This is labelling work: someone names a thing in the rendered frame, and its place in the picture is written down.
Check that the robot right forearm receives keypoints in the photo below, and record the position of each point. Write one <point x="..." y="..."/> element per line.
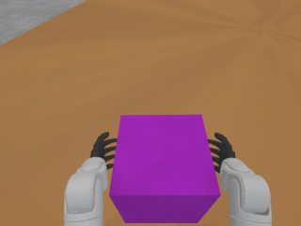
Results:
<point x="249" y="194"/>

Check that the carton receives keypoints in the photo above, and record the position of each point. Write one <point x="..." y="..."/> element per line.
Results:
<point x="163" y="170"/>

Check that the robot left hand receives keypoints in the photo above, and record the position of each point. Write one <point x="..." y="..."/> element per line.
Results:
<point x="100" y="151"/>

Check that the robot right hand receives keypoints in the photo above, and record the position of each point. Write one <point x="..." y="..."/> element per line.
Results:
<point x="224" y="152"/>

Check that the robot left forearm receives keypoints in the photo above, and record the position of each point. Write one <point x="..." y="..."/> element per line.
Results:
<point x="83" y="195"/>

